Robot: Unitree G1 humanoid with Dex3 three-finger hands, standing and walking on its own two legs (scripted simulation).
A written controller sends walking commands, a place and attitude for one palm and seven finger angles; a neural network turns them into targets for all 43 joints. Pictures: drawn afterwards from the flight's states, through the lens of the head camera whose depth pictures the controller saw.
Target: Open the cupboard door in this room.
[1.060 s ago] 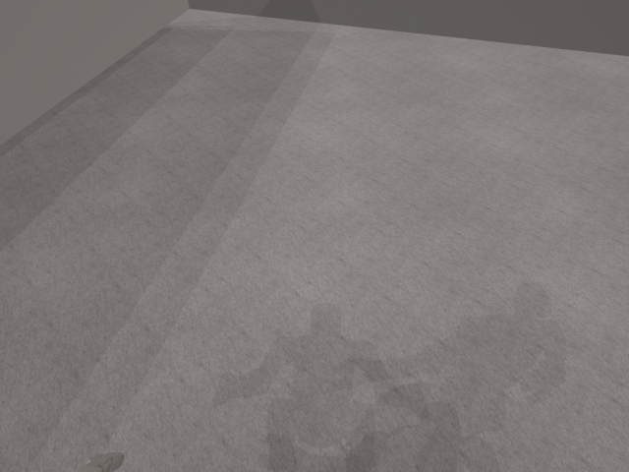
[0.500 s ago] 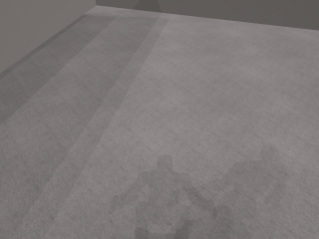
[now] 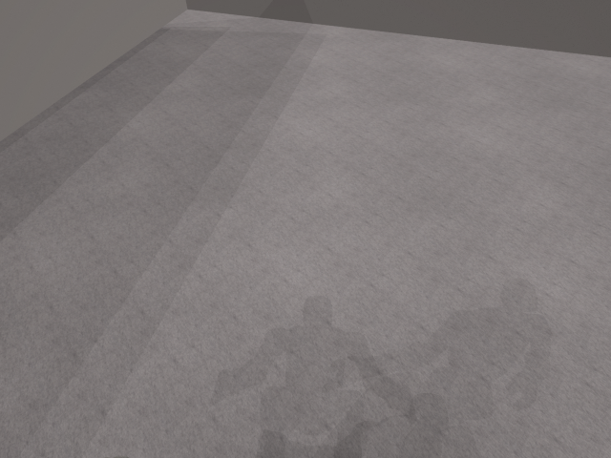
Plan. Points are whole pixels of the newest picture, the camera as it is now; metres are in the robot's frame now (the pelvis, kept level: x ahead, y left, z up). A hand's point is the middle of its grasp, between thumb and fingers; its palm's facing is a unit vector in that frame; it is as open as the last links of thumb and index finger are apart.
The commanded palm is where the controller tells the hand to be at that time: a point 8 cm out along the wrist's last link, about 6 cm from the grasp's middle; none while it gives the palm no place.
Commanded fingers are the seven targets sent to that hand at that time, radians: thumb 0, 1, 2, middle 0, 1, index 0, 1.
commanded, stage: turn or walk to find it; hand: left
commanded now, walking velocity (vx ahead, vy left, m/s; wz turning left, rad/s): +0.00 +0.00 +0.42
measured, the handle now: out of the picture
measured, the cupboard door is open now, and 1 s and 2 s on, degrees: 0 0 0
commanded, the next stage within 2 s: none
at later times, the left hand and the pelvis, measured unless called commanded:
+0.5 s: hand out of the picture +0.03 +0.20 -0.16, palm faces +0.20 -0.94 -0.28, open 7.4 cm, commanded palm none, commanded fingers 0.00 0.90 0.90 -0.20 -0.30 -0.20 -0.30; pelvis -0.03 -0.02 -0.01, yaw +11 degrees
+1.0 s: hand out of the picture -0.14 +0.21 -0.19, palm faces +0.45 -0.86 -0.25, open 7.4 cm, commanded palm none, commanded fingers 0.00 0.90 0.90 -0.20 -0.30 -0.20 -0.30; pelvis -0.06 +0.01 -0.01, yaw +24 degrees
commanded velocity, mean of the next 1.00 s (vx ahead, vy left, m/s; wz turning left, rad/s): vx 0.00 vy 0.00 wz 0.42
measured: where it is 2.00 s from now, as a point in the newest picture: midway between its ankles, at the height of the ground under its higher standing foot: outside the picture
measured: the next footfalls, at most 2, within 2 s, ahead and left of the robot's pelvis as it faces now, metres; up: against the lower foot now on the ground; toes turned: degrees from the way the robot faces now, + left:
right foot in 0.50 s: +0.01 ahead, -0.12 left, +0.00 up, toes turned +11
left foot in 0.90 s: -0.08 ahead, +0.11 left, +0.00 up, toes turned +27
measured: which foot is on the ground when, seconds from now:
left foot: down 0.00-0.50, up 0.52-0.88, down 0.90-1.00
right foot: down 0.00-0.20, up 0.22-0.48, down 0.50-0.90, up 0.92-1.00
